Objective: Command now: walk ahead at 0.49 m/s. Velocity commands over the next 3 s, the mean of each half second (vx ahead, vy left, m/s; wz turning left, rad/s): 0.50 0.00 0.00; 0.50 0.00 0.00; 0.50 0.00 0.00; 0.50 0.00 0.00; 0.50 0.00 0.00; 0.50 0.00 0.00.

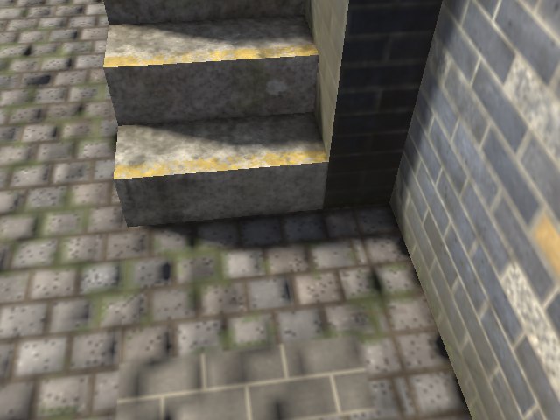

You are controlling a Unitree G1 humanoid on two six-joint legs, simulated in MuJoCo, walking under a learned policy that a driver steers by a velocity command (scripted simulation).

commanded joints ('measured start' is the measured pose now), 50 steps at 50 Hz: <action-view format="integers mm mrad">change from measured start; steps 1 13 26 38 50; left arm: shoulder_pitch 16 -212 106 212 173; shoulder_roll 56 96 154 176 51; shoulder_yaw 12 -5 20 37 -1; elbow -49 -110 9 56 29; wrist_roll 9 -13 32 18 34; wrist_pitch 7 -36 -22 -38 58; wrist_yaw -1 -48 -11 -13 -28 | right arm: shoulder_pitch -39 95 -91 -312 -56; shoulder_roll -130 -193 -108 -130 -143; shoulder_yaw -15 -27 -9 4 -18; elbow -56 3 -122 -211 -79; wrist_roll -1 1 26 -65 -11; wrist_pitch -12 29 1 28 -26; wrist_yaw -22 -28 -28 39 0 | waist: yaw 47 3 26 31 71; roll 95 120 3 -116 154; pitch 53 38 23 84 -48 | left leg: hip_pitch -51 308 -507 -307 6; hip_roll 261 320 237 184 328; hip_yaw -177 -133 -108 -30 -236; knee -170 -10 764 280 -102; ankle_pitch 306 744 -69 144 277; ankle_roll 125 99 -106 -36 92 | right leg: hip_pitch -14 126 498 555 192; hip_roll -22 116 -109 -110 50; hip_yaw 11 -108 133 -32 -37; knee -164 -609 -1024 -980 -35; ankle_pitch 151 76 172 148 -85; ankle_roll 22 -51 -216 -80 -35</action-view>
